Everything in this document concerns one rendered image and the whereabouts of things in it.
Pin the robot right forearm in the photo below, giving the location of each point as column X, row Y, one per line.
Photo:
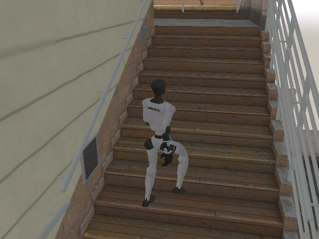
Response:
column 166, row 141

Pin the right robot thigh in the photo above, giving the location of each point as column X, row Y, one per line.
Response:
column 179, row 149

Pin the left robot upper arm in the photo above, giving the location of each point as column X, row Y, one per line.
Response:
column 145, row 111

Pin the left robot shin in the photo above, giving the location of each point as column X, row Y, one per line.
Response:
column 149, row 182

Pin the right robot upper arm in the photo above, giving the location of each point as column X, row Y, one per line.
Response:
column 170, row 109

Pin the right robot hand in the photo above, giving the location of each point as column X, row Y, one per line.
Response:
column 168, row 159

